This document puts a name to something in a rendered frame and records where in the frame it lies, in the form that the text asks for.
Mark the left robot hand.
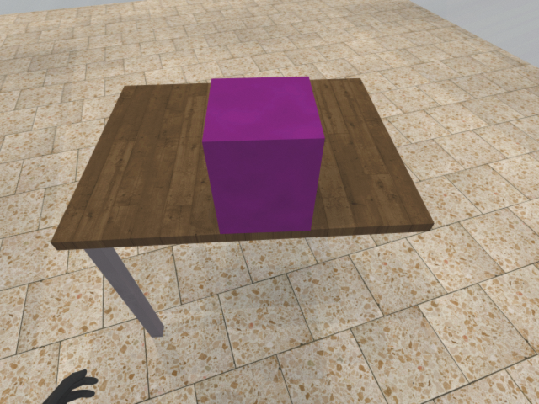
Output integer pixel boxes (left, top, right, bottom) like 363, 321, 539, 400
42, 369, 99, 404

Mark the table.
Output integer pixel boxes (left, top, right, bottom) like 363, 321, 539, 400
51, 78, 434, 338

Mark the carton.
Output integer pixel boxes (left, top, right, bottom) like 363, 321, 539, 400
202, 77, 325, 234

